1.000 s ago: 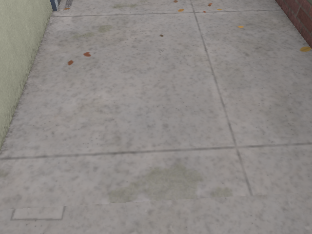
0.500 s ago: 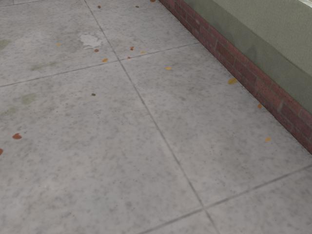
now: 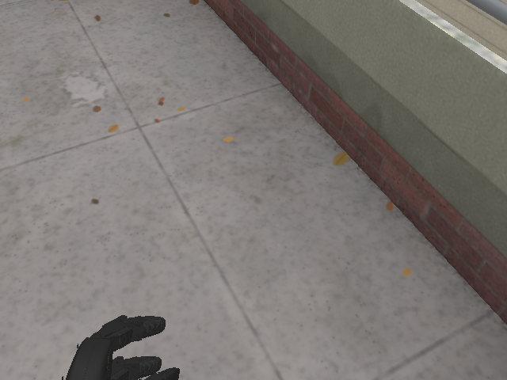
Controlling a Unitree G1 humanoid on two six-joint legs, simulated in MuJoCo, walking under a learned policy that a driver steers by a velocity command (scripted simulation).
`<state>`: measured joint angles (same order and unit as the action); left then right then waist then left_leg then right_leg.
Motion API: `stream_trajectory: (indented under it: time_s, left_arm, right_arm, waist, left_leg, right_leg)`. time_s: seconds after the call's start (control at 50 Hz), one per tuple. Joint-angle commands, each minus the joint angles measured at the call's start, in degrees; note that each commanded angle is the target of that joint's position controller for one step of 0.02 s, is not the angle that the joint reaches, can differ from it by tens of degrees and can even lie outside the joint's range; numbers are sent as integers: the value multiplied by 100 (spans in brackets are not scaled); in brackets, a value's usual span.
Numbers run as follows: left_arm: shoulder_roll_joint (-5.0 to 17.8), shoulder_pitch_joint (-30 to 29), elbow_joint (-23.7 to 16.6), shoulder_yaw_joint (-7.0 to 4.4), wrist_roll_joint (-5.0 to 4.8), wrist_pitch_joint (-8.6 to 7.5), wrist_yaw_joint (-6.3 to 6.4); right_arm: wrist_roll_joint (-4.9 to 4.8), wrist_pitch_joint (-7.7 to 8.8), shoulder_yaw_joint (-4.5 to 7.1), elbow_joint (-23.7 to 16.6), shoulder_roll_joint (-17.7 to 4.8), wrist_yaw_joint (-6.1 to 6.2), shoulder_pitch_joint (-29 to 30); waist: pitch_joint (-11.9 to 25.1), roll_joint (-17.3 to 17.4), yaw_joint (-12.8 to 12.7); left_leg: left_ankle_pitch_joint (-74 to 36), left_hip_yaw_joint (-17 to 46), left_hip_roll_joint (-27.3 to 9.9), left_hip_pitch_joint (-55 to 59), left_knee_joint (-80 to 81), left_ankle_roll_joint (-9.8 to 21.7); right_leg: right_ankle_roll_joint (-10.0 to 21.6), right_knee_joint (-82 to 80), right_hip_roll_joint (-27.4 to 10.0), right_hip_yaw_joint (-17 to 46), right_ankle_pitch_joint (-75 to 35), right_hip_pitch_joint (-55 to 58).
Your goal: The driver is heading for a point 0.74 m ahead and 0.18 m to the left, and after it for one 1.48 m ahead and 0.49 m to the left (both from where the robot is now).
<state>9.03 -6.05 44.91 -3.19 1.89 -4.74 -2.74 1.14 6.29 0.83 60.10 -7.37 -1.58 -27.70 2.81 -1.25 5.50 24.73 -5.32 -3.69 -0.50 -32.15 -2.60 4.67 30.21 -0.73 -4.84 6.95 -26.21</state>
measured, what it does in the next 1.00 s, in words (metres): steps on the spot: left foot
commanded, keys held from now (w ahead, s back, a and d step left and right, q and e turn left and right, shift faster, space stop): no key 1.00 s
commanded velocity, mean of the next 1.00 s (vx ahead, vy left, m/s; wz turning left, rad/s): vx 0.06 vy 0.00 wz -0.01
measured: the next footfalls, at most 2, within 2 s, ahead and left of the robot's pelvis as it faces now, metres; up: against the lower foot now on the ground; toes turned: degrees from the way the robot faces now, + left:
left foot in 0.28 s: +0.14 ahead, +0.13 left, +0.00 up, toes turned +4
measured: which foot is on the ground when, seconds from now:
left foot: up 0.00-0.26, down 0.28-1.00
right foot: down 0.00-1.00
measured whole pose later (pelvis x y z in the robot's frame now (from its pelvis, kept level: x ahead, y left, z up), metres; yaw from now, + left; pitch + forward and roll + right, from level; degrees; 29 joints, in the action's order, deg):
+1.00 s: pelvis +0.08 +0.00 +0.01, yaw +0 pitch -2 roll +1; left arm 9.7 8.1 59.2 -3.4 -0.2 0.5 2.8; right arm 0.7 0.4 3.7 60.5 -10.8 3.1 -9.0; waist -2.3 0.0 0.8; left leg 11.6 -3.4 -1.8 -10.9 -24.1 -0.7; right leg 1.4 26.0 -1.0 -4.3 14.1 -10.4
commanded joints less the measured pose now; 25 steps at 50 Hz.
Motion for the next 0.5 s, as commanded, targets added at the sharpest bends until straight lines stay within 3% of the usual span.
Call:
stream_trajectory:
  time_s: [0.02,0.04,0.06,0.08,0.1,0.12,0.16,0.2,0.24,0.28,0.3,0.32,0.34,0.36,0.4,0.42,0.44,0.46,0.5]
  left_arm:
    - [1405,2659,545,-522,88,-106,302]
    - [1420,2038,492,-611,-31,-177,371]
    - [1054,1393,321,-532,-117,-181,357]
    - [594,942,240,-403,-145,-195,263]
    - [295,801,256,-288,-149,-213,174]
    - [237,650,201,-272,-176,-217,111]
    - [754,38,-70,-430,-224,-282,18]
    - [913,-31,-110,-488,-228,-312,-66]
    - [798,76,44,-442,-246,-303,-171]
    - [473,412,192,-304,-346,-199,-329]
    - [389,967,196,-300,-373,-132,-292]
    - [539,1599,272,-365,-297,-97,-166]
    - [688,1458,233,-389,-249,-80,-56]
    - [757,1196,147,-402,-219,-61,-3]
    - [709,1048,142,-378,-305,-72,-20]
    - [448,919,40,-215,-79,259,247]
    - [344,1035,27,-189,-94,392,369]
    - [404,1028,38,-182,-126,457,428]
    - [482,952,57,-183,-152,487,462]
  right_arm:
    - [65,-23,133,-795,-304,-90,439]
    - [144,-46,215,-718,-491,-75,544]
    - [253,-42,260,-577,-570,-11,167]
    - [297,-6,184,-566,-229,17,34]
    - [271,-23,117,-616,63,-13,210]
    - [208,-57,127,-632,95,-50,257]
    - [103,-85,229,-655,-191,-159,226]
    - [103,-77,279,-684,-335,-185,212]
    - [51,-40,321,-728,-481,-142,220]
    - [-16,56,363,-905,-696,-83,611]
    - [-176,106,383,-1197,-986,-84,1337]
    - [-257,125,421,-1379,-1243,-147,2012]
    - [-234,93,442,-1394,-1180,-230,2277]
    - [-229,59,436,-1361,-1048,-279,2349]
    - [-223,0,442,-1319,-865,-299,2271]
    - [-122,-202,422,-1073,-917,61,1724]
    - [-47,-273,396,-996,-796,241,1709]
    - [-23,-316,381,-1018,-748,348,1784]
    - [-32,-362,379,-1008,-740,441,1888]
  waist:
    - [1739,-368,-1161]
    - [775,-211,-855]
    - [638,-157,-482]
    - [475,-206,-254]
    - [483,-118,-74]
    - [528,-68,19]
    - [595,-89,238]
    - [489,-203,229]
    - [232,-3,312]
    - [165,152,215]
    - [167,441,-299]
    - [270,743,-835]
    - [285,862,-781]
    - [222,776,-701]
    - [61,495,-533]
    - [243,761,-389]
    - [255,764,-457]
    - [226,623,-458]
    - [218,382,-420]
  left_leg:
    - [1225,819,358,-3485,-3781,-98]
    - [877,939,-65,-3608,-4064,-15]
    - [780,936,-242,-3169,-3844,-14]
    - [555,1007,-357,-2805,-3567,-44]
    - [461,964,-470,-2458,-3222,-106]
    - [299,847,-432,-2202,-2869,-241]
    - [-482,414,-221,-1554,-2149,-456]
    - [-919,382,-196,-1309,-1789,-525]
    - [-1652,475,-341,-1092,-976,-351]
    - [-2757,480,-370,-933,-27,49]
    - [-3495,712,-534,-1267,411,460]
    - [-3471,933,-671,-1430,552,952]
    - [-2661,954,-664,-1641,671,963]
    - [-2008,884,-542,-1778,704,758]
    - [-1642,670,-308,-1632,578,477]
    - [-2102,690,-294,-1513,581,533]
    - [-2317,675,-303,-1424,556,545]
    - [-2363,629,-261,-1383,538,537]
    - [-2272,570,-193,-1253,533,497]
  right_leg:
    - [1751,-713,-2100,2581,-5112,4949]
    - [1395,-869,-1863,1875,-4844,3638]
    - [1319,-1000,-1677,1480,-4924,2801]
    - [1253,-1022,-1631,1319,-5207,2086]
    - [1129,-1134,-1494,1117,-5127,1671]
    - [1013,-1211,-1284,907,-5006,1450]
    - [814,-1201,-761,222,-4717,778]
    - [867,-1138,-808,323,-4000,459]
    - [890,-904,-1021,619,-2798,333]
    - [543,-569,-797,782,-1433,515]
    - [132,-499,-330,501,-335,958]
    - [-140,-465,92,154,239,1290]
    - [-253,-408,178,6,445,1446]
    - [-243,-429,111,6,503,1526]
    - [-162,-674,8,185,457,1349]
    - [-5,-292,-217,358,-113,1555]
    - [8,-256,-237,351,-358,1514]
    - [7,-284,-272,372,-401,1477]
    - [-25,-323,-296,381,-321,1382]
